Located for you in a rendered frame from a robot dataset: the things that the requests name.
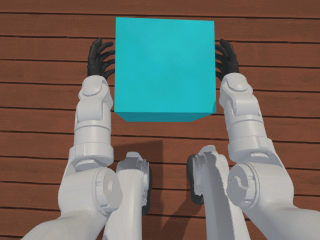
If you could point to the robot left hand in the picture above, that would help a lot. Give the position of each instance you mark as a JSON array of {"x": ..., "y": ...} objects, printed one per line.
[{"x": 95, "y": 64}]

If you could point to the carton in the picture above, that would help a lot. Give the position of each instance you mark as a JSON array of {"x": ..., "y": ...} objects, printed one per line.
[{"x": 164, "y": 69}]

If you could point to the robot right shin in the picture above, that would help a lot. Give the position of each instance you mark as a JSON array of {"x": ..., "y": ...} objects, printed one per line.
[{"x": 208, "y": 148}]

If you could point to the right robot forearm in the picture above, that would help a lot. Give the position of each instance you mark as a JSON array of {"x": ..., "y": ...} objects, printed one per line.
[{"x": 248, "y": 141}]

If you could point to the robot right thigh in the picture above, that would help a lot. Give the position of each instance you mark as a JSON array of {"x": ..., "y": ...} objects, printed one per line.
[{"x": 224, "y": 220}]

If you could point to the left robot upper arm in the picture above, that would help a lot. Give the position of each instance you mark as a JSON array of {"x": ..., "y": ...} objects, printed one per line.
[{"x": 86, "y": 201}]

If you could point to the right robot upper arm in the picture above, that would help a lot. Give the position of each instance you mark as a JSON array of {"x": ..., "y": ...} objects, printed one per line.
[{"x": 264, "y": 192}]

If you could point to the robot right hand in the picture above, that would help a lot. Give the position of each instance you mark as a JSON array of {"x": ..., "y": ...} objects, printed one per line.
[{"x": 229, "y": 63}]

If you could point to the left robot forearm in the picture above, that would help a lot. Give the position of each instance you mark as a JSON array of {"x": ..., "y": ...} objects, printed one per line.
[{"x": 92, "y": 129}]

